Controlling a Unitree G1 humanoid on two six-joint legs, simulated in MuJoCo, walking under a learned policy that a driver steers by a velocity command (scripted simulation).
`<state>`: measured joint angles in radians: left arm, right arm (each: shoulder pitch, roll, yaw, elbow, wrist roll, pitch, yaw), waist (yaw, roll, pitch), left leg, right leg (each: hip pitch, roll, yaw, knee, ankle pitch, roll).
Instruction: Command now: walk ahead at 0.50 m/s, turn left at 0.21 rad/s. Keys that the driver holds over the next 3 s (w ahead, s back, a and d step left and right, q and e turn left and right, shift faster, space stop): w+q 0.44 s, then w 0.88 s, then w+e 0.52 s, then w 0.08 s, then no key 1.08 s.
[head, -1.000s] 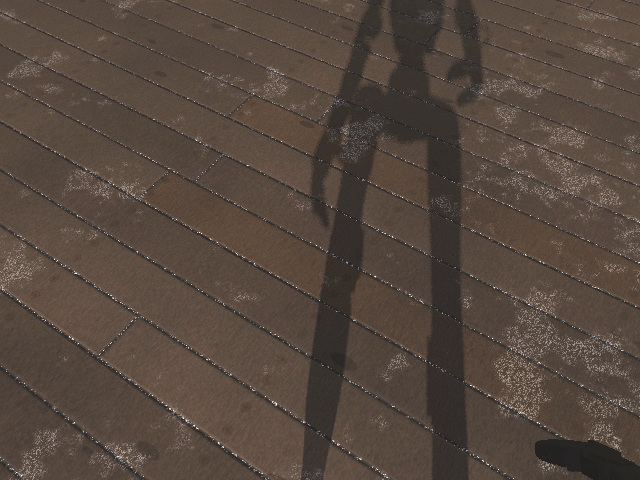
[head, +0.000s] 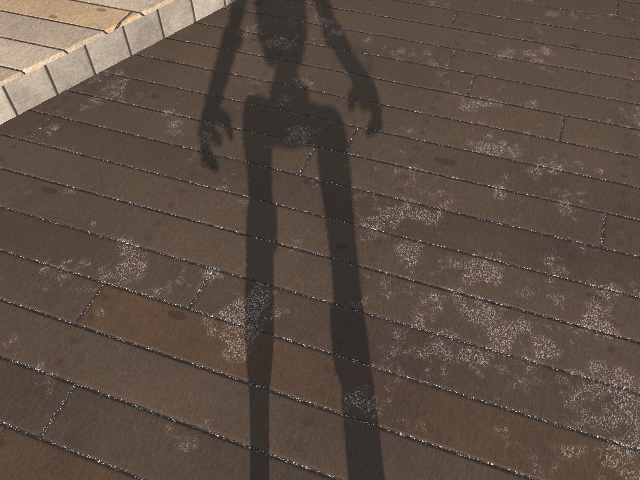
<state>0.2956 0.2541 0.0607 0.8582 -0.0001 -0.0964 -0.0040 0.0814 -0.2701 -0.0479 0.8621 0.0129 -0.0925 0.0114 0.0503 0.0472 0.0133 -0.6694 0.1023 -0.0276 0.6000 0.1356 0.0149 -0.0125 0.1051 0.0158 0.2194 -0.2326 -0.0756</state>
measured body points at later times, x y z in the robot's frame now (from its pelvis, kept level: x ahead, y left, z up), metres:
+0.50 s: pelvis +0.30 +0.07 +0.00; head +0.33 +0.09 +0.45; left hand +0.44 +0.36 -0.09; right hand +0.42 -0.19 -0.11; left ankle +0.24 +0.14 -0.74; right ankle +0.52 -0.07 -0.69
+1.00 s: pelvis +0.58 +0.11 +0.00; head +0.61 +0.12 +0.45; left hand +0.49 +0.38 -0.12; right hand +0.86 -0.04 -0.09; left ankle +0.69 +0.32 -0.70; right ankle +0.55 -0.01 -0.74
